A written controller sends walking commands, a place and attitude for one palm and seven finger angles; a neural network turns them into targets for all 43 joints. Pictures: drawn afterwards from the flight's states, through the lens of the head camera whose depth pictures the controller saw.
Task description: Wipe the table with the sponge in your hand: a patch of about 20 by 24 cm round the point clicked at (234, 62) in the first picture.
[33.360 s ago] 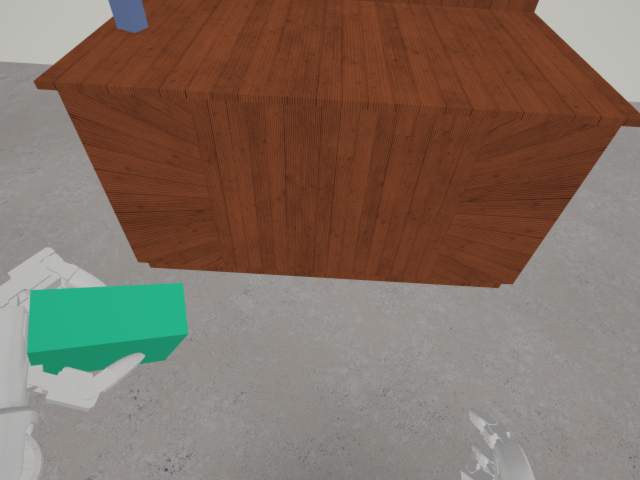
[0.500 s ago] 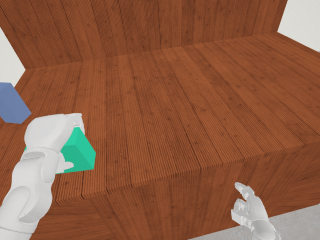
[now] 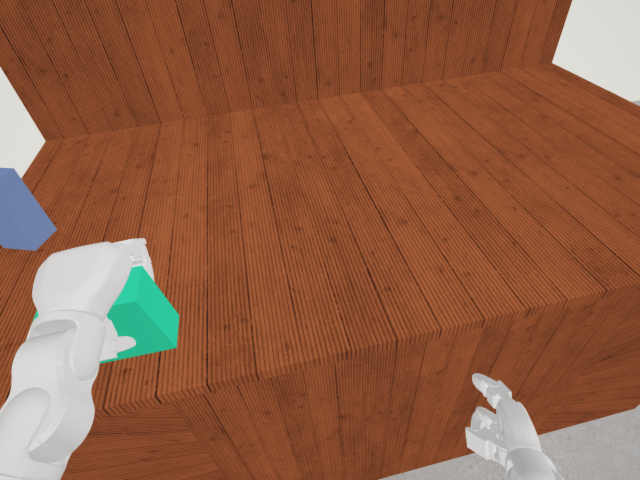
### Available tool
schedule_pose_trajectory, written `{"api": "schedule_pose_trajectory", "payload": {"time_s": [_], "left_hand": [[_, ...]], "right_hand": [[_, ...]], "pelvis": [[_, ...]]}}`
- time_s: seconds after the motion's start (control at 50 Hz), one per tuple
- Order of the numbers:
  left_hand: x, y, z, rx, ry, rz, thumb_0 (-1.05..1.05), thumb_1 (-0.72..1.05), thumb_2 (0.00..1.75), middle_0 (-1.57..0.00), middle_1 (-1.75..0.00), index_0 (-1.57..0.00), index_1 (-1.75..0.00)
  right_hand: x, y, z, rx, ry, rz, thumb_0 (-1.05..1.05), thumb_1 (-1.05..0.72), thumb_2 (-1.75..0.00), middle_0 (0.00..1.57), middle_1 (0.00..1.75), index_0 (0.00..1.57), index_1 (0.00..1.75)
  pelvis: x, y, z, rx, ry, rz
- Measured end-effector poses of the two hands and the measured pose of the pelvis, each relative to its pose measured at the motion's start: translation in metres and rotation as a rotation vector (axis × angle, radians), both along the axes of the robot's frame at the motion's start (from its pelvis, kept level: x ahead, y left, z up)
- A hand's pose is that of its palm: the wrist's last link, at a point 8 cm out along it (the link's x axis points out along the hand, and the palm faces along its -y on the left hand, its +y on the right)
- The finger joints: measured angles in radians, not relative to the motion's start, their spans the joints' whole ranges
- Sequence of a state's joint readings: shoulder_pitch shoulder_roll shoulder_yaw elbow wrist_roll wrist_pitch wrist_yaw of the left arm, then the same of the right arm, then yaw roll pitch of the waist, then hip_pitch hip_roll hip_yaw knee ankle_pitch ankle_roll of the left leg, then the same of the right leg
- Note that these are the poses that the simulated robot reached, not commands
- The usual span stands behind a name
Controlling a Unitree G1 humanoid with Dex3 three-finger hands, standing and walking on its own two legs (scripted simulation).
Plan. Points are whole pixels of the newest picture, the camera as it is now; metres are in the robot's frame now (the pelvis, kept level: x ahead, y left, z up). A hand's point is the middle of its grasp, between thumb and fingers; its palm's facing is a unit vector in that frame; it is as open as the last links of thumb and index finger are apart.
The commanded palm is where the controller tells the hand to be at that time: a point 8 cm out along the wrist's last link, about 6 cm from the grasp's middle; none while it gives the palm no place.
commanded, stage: wipe forward along the first lane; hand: left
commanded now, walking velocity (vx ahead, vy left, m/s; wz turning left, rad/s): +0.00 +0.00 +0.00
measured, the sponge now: (123, 325) +0.23 +0.31 +0.09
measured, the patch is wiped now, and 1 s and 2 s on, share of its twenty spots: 0.00 0.00 0.10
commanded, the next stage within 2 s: slide across to the middle lane in 1.68 s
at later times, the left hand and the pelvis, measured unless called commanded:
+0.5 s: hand (123, 285) +0.27 +0.32 +0.12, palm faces +0.02 -0.03 -1.00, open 9.4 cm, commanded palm +0.24 +0.32 +0.18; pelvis +0.01 +0.00 +0.00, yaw +0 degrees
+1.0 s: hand (133, 257) +0.32 +0.34 +0.11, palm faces -0.03 -0.02 -1.00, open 9.4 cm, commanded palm +0.30 +0.34 +0.16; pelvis +0.01 +0.02 +0.00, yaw +1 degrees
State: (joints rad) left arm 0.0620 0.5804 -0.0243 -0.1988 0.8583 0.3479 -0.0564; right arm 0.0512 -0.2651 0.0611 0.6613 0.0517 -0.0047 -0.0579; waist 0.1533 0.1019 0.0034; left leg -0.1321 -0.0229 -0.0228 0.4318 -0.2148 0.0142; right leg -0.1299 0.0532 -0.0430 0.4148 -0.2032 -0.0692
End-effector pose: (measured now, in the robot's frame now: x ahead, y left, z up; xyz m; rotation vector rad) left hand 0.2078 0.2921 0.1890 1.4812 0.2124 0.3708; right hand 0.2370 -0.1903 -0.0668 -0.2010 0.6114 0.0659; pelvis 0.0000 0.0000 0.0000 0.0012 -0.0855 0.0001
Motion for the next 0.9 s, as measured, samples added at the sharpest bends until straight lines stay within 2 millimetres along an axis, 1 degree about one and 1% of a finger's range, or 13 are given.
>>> {"api": "schedule_pose_trajectory", "payload": {"time_s": [0.04,0.1,0.2,0.28,0.48,0.56,0.62,0.74,0.9], "left_hand": [[0.004,0.003,0.002,-0.007,-0.004,0.025,-0.01,-0.45,1.05,-0.8,-1.39,-0.81,-1.39],[0.009,0.001,0.0,-0.019,0.016,0.036,-0.01,-0.45,1.05,-0.8,-1.39,-0.81,-1.39],[0.014,-0.002,-0.012,-0.016,0.089,0.014,-0.01,-0.45,1.05,-0.8,-1.39,-0.81,-1.39],[0.02,0.004,-0.018,-0.01,0.108,0.009,-0.01,-0.45,1.05,-0.8,-1.39,-0.81,-1.39],[0.041,0.018,-0.016,0.01,0.091,0.02,-0.01,-0.45,1.05,-0.8,-1.39,-0.81,-1.39],[0.047,0.022,-0.019,0.006,0.106,0.022,-0.01,-0.45,1.05,-0.8,-1.4,-0.81,-1.39],[0.051,0.025,-0.022,0.007,0.119,0.021,-0.01,-0.45,1.05,-0.8,-1.4,-0.81,-1.39],[0.059,0.029,-0.021,0.014,0.113,0.014,-0.01,-0.46,1.06,-0.81,-1.39,-0.81,-1.39],[0.084,0.037,-0.02,0.032,0.127,0.031,0.0,-0.46,1.06,-0.81,-1.39,-0.82,-1.38]], "right_hand": [[0.0,0.001,-0.001,0.009,0.002,-0.003,0.01,-0.91,-0.9,0.2,0.29,0.2,0.3],[0.001,0.001,-0.001,0.025,-0.005,-0.01,0.01,-0.91,-0.9,0.2,0.29,0.2,0.3],[0.001,-0.003,-0.001,0.018,-0.001,-0.02,0.01,-0.91,-0.9,0.2,0.3,0.2,0.3],[-0.002,-0.009,-0.003,-0.007,0.014,-0.029,0.01,-0.91,-0.9,0.2,0.3,0.2,0.3],[-0.014,-0.022,-0.012,-0.032,0.066,-0.072,0.01,-0.91,-0.9,0.2,0.29,0.2,0.3],[-0.018,-0.023,-0.016,-0.03,0.085,-0.088,0.01,-0.91,-0.9,0.2,0.29,0.2,0.3],[-0.02,-0.024,-0.017,-0.032,0.095,-0.096,0.01,-0.91,-0.9,0.2,0.29,0.2,0.3],[-0.023,-0.02,-0.021,-0.036,0.118,-0.099,0.01,-0.91,-0.9,0.2,0.29,0.2,0.3],[-0.025,-0.013,-0.024,-0.032,0.147,-0.102,0.01,-0.91,-0.9,0.2,0.29,0.2,0.3]], "pelvis": [[0.0,0.0,0.0,0.0,0.004,0.003],[0.001,0.0,0.0,0.002,0.012,-0.003],[0.002,0.0,0.0,0.004,0.02,-0.003],[0.003,-0.002,0.0,0.002,0.02,0.0],[0.007,0.0,0.001,-0.002,0.036,0.004],[0.009,0.003,0.001,-0.003,0.045,0.003],[0.01,0.005,0.001,-0.004,0.05,0.006],[0.011,0.009,0.001,-0.007,0.061,0.017],[0.011,0.013,0.001,-0.01,0.084,0.024]]}}
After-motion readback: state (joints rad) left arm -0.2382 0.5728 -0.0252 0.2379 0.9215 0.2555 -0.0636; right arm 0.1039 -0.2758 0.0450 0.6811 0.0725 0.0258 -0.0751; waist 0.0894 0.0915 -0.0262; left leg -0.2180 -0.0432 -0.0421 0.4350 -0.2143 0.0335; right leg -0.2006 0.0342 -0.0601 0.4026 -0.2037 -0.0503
